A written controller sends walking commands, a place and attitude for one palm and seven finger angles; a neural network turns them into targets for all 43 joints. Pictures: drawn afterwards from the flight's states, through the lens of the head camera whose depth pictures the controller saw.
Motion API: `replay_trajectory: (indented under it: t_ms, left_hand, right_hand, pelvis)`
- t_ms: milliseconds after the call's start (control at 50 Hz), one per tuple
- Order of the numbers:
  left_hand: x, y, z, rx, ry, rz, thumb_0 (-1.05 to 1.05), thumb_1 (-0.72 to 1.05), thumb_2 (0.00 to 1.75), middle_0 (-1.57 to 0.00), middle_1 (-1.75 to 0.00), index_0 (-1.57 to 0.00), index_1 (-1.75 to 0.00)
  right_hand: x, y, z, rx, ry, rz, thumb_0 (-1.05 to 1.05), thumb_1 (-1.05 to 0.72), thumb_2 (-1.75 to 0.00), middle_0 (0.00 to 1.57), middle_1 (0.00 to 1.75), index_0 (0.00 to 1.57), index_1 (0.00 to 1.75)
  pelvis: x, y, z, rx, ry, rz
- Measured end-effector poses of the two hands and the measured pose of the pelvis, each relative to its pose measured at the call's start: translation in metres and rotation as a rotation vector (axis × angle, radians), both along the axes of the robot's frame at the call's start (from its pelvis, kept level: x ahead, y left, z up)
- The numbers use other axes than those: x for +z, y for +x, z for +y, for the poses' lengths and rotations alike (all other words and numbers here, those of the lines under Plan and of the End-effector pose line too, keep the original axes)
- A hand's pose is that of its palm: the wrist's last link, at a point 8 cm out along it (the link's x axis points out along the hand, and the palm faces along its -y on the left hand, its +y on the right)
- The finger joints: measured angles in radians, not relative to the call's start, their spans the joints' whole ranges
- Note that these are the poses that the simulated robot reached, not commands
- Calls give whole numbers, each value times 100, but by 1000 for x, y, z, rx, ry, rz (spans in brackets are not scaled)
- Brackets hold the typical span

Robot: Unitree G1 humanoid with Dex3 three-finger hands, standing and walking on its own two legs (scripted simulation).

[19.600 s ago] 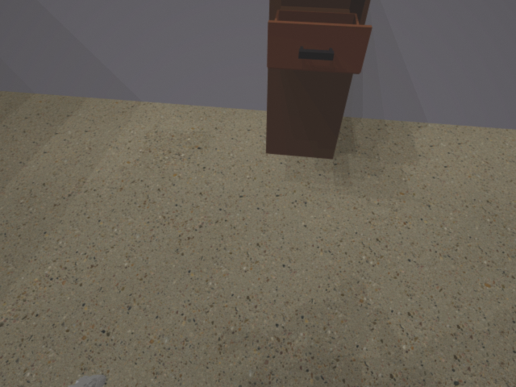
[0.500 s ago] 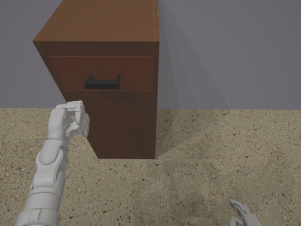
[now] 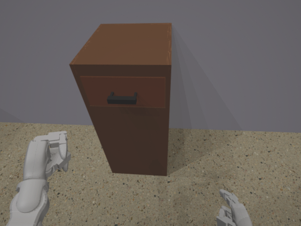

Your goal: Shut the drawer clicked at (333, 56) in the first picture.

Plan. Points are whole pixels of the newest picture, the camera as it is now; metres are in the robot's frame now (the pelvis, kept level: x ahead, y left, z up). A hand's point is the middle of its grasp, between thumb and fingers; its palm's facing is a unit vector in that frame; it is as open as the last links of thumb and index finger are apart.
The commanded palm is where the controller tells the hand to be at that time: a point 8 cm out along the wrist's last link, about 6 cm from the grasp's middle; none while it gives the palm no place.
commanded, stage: draw the hand back to the body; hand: left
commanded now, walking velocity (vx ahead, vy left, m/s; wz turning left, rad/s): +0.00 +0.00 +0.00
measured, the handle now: (122, 97) +0.61 +0.19 -0.01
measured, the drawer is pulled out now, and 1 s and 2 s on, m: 0.00 0.00 0.00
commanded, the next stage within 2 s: step back with the hand held close in 0.40 s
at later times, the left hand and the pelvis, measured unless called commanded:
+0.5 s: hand (41, 175) +0.17 +0.23 +0.15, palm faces +0.41 -0.83 -0.37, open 3.3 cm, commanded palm +0.12 +0.28 +0.17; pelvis +0.00 -0.01 +0.00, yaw +1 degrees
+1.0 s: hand (29, 184) +0.15 +0.25 +0.14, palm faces +0.29 -0.81 -0.50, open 3.3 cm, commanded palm +0.09 +0.29 +0.17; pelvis -0.04 +0.01 +0.00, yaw +0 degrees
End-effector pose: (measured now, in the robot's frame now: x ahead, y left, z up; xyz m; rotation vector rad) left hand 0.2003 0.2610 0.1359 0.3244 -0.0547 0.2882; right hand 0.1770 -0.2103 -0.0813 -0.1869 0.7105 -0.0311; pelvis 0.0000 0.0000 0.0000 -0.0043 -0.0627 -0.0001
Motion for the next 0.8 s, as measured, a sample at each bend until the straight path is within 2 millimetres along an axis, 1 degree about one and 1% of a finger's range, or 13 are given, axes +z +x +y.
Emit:
replay_trajectory:
  t_ms: [120,240,280,320,380,480,540,600,660,740,800]
  left_hand:
    - [17,-32,7,35,58,-30,2,90,90,-140,-160,-141,-160]
    - [36,-63,12,70,132,-65,2,90,90,-140,-160,-141,-160]
    - [41,-71,14,84,151,-76,2,90,90,-140,-160,-141,-160]
    - [41,-76,15,99,153,-81,1,90,90,-140,-160,-141,-160]
    - [36,-77,15,115,133,-80,1,90,90,-140,-160,-141,-160]
    - [31,-72,12,113,109,-75,1,90,90,-140,-160,-141,-160]
    - [32,-69,10,101,110,-81,1,89,90,-140,-160,-141,-160]
    - [40,-64,13,85,154,-109,2,89,90,-140,-160,-141,-160]
    - [43,-59,16,66,189,-110,1,89,90,-140,-160,-141,-160]
    - [37,-56,16,23,198,-60,1,89,90,-140,-160,-141,-160]
    - [31,-58,16,-4,203,-22,1,89,90,-140,-160,-141,-160]
  right_hand:
    - [-1,-6,-8,-8,-11,-3,1,-90,-90,20,30,20,30]
    - [1,-6,-13,-16,-18,-36,1,-90,-90,20,30,20,30]
    - [2,-4,-14,-15,-20,-49,1,-90,-90,20,30,20,30]
    - [3,-2,-14,-11,-21,-57,1,-90,-90,20,30,20,30]
    - [3,1,-12,-1,-26,-64,1,-90,-90,20,30,20,30]
    - [5,3,-10,8,-26,-77,1,-90,-90,20,30,20,30]
    - [6,4,-8,8,-23,-84,1,-90,-90,20,30,20,30]
    - [7,3,-9,4,-22,-71,1,-90,-90,20,30,20,30]
    - [6,-1,-13,-20,-29,-42,1,-90,-90,21,30,20,30]
    - [3,-12,-20,-67,-47,4,1,-90,-90,21,30,20,30]
    - [1,-22,-24,-101,-62,37,1,-90,-90,20,30,20,30]
  pelvis:
    - [1,-1,-1,1,-2,-13]
    - [0,-1,-2,2,-5,-16]
    - [0,-2,-2,4,-6,-18]
    - [0,-3,-3,8,-7,-21]
    - [-1,-4,-3,13,-7,-22]
    - [-1,-4,-5,12,-5,-23]
    - [-1,-3,-6,9,-5,-24]
    - [-1,-3,-6,8,-12,-3]
    - [-1,-5,-4,3,-13,23]
    - [-1,-8,1,-3,-9,51]
    - [-1,-12,5,-5,-8,65]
